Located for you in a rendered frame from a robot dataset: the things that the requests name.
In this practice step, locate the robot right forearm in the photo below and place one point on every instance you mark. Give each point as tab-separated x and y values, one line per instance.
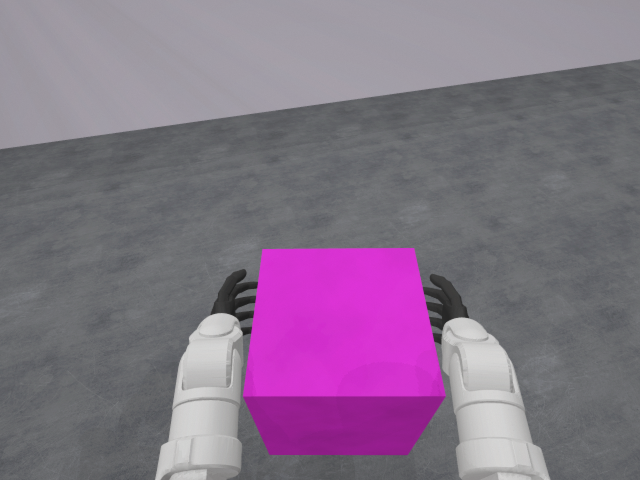
495	440

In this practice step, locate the robot left forearm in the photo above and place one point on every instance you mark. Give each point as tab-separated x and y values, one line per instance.
203	442

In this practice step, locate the robot left hand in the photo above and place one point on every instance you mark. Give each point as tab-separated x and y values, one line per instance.
226	302

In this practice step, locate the carton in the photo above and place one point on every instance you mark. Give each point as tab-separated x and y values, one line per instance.
342	359

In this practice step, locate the robot right hand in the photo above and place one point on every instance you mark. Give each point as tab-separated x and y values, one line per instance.
452	304

